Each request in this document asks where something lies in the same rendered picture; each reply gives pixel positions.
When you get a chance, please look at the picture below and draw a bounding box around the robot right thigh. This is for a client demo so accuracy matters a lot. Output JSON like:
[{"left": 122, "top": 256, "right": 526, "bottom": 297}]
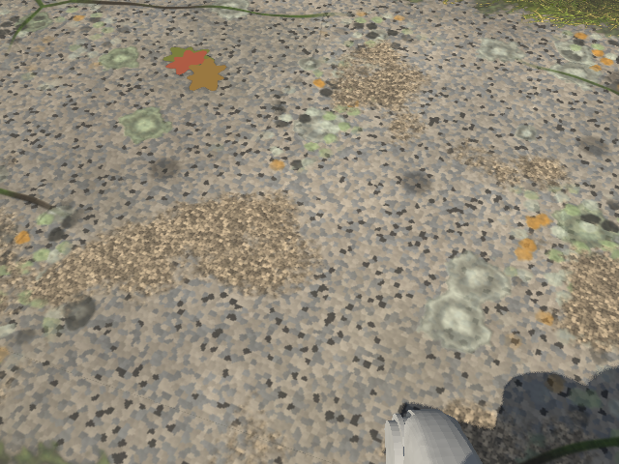
[{"left": 384, "top": 409, "right": 483, "bottom": 464}]

